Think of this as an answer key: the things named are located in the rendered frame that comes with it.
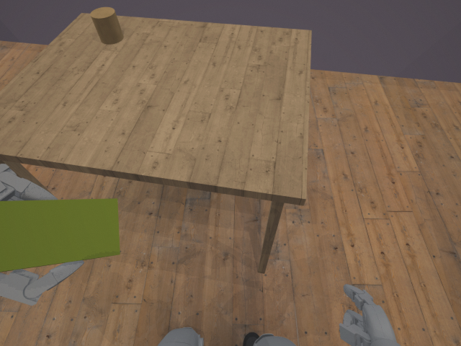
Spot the robot left hand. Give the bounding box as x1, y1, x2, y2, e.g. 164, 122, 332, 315
0, 164, 84, 306

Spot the robot left thigh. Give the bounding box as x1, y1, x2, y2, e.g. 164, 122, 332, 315
158, 328, 204, 346

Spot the sponge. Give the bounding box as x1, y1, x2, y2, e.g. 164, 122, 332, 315
0, 198, 120, 272

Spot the robot right hand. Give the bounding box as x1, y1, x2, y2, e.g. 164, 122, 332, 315
339, 284, 397, 346

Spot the table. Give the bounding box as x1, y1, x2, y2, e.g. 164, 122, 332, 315
0, 13, 312, 274

